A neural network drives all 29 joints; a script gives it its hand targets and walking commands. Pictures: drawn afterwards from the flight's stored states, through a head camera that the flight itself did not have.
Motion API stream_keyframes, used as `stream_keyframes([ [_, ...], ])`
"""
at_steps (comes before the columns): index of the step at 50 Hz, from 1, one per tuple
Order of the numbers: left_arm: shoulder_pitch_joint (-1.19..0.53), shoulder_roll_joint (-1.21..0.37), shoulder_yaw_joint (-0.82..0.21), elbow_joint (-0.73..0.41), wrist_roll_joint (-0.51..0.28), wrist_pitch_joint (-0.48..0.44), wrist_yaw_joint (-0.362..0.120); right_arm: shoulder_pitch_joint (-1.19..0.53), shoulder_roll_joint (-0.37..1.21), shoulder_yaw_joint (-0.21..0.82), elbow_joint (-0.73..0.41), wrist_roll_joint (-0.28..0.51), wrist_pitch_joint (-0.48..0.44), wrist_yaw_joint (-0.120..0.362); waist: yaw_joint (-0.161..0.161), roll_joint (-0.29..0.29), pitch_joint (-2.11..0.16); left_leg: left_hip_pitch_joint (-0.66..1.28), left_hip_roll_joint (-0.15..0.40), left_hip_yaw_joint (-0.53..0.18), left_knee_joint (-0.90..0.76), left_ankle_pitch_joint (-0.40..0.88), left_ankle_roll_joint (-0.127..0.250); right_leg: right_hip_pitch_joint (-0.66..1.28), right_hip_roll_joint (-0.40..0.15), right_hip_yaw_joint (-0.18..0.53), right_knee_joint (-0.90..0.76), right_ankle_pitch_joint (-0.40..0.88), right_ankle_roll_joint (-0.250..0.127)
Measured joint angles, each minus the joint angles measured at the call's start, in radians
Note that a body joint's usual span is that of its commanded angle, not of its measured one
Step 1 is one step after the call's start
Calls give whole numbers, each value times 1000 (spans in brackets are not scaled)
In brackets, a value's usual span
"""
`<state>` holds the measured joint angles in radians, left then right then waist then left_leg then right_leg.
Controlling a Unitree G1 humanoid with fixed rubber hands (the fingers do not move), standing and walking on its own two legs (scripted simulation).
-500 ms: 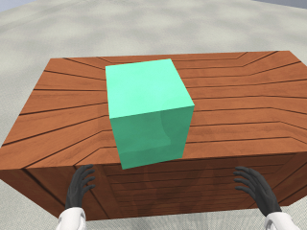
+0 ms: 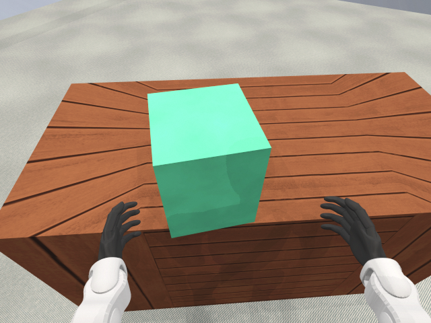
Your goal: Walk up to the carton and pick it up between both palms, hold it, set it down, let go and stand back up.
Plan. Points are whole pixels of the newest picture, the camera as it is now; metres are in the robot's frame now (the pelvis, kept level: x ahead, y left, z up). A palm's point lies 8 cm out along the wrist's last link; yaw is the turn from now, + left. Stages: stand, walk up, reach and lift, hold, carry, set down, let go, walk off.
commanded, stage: reach and lift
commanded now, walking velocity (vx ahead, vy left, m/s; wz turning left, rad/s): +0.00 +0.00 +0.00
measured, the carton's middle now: (204, 161) +0.45 +0.06 +0.04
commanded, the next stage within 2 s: none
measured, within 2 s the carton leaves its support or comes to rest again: neither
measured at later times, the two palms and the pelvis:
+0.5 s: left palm (103, 198) +0.29 +0.21 +0.12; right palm (349, 184) +0.32 -0.19 +0.13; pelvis -0.01 +0.00 +0.00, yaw +0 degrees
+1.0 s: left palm (105, 145) +0.35 +0.21 +0.17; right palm (334, 138) +0.39 -0.18 +0.17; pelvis +0.00 +0.00 +0.00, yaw +0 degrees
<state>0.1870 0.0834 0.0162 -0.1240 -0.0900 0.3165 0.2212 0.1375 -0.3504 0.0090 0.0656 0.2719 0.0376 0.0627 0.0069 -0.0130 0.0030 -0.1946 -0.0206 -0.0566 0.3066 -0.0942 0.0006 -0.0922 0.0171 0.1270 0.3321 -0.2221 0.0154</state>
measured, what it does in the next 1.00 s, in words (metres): stands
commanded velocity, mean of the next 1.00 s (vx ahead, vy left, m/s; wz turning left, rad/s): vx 0.00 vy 0.00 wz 0.00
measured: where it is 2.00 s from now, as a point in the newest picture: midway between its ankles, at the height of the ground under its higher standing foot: outside the picture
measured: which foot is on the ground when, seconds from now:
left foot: down 0.00-1.00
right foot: down 0.00-1.00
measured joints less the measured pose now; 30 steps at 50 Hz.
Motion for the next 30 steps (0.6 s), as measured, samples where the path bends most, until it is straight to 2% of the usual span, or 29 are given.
stream_keyframes([
  [11, -154, 4, 58, -57, -2, 219, 0, -159, 0, 5, -8, 45, 150, -62, 0, 0, 0, 3, 0, 0, -2, 3, -2, 0, 0, 0, 4, 0, 0],
  [21, -302, 18, 117, -59, -12, 363, 0, -316, 0, 7, -7, 76, 262, -76, 0, 0, 0, 4, 0, 0, -2, 8, -2, 0, 0, 0, 6, 3, 0],
  [30, -457, 22, 164, -59, -12, 455, -7, -504, -2, 21, 126, 92, 328, -76, 0, 0, 0, 4, 0, 0, -2, 13, -2, 0, 0, 0, 6, 8, 0],
])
